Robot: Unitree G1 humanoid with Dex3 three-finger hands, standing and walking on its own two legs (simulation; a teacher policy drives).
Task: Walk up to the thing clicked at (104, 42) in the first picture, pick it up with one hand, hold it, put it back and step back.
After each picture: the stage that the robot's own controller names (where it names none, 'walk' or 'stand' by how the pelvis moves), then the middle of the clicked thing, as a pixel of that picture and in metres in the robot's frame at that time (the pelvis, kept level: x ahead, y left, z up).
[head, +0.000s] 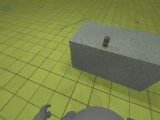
stand; (106, 41) +0.88 -0.17 -0.10
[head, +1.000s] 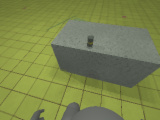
walk; (90, 41) +0.79 +0.06 -0.07
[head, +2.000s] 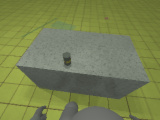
stand; (67, 59) +0.49 +0.23 -0.07
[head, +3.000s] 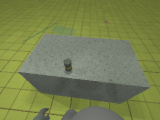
stand; (68, 65) +0.47 +0.20 -0.10
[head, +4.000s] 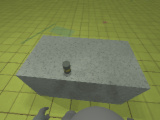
stand; (66, 67) +0.44 +0.21 -0.10
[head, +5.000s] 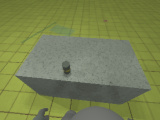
stand; (66, 68) +0.43 +0.21 -0.10
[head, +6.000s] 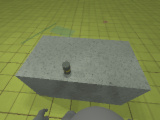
stand; (66, 68) +0.43 +0.21 -0.10
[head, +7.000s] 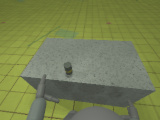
rise first; (68, 68) +0.43 +0.23 -0.10
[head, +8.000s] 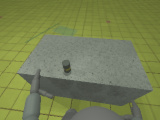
go down; (66, 66) +0.44 +0.23 -0.09
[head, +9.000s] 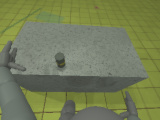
go down; (60, 60) +0.44 +0.21 -0.04
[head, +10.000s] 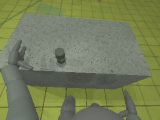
close in; (60, 56) +0.45 +0.21 -0.02
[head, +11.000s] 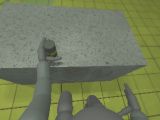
close; (50, 49) +0.46 +0.23 +0.02
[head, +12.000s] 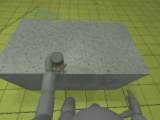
lift; (58, 61) +0.38 +0.19 +0.05
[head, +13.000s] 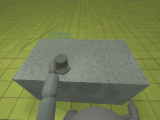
lift; (62, 64) +0.32 +0.18 +0.14
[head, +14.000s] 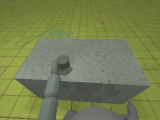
hold; (64, 65) +0.33 +0.17 +0.12
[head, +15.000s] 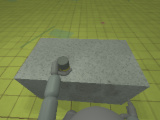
hold; (64, 66) +0.33 +0.17 +0.11
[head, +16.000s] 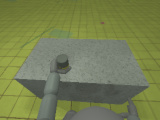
crouch; (63, 64) +0.34 +0.18 +0.11
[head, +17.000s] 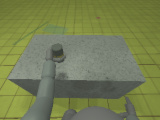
crouch; (58, 53) +0.42 +0.21 +0.11
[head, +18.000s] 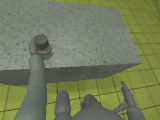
lower; (43, 45) +0.49 +0.25 +0.01
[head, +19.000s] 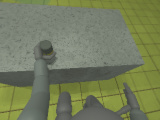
lower; (47, 50) +0.46 +0.23 +0.01
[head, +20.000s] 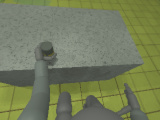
lower; (48, 51) +0.46 +0.23 +0.01
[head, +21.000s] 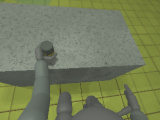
lower; (48, 51) +0.46 +0.23 +0.01
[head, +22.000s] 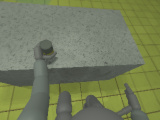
loosen; (47, 49) +0.46 +0.23 +0.01
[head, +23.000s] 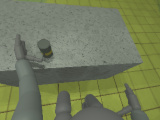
rise; (45, 49) +0.46 +0.24 +0.01
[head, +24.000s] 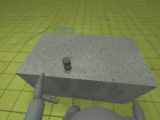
sink last; (67, 64) +0.45 +0.23 -0.05
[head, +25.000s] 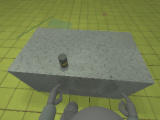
stand; (63, 61) +0.45 +0.23 -0.04
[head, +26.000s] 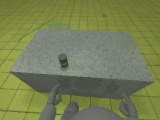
stand; (63, 61) +0.46 +0.24 -0.03
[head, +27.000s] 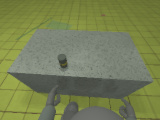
stand; (62, 61) +0.45 +0.23 -0.04
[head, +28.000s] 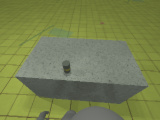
stand; (66, 67) +0.45 +0.21 -0.10
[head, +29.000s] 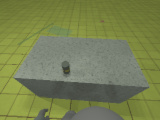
stand; (66, 67) +0.44 +0.21 -0.10
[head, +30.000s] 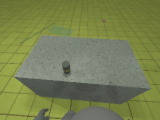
stand; (66, 67) +0.44 +0.21 -0.10
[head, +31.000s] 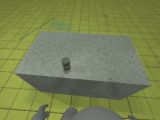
walk; (66, 64) +0.45 +0.21 -0.10
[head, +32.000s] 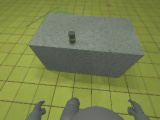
walk; (72, 37) +0.73 +0.24 -0.07
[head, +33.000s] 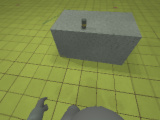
stand; (83, 23) +1.10 +0.15 -0.07
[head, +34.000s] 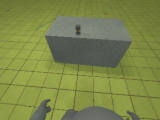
stand; (78, 29) +1.07 +0.20 -0.09
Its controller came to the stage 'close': yes
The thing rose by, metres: 0.20
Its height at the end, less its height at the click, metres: +0.00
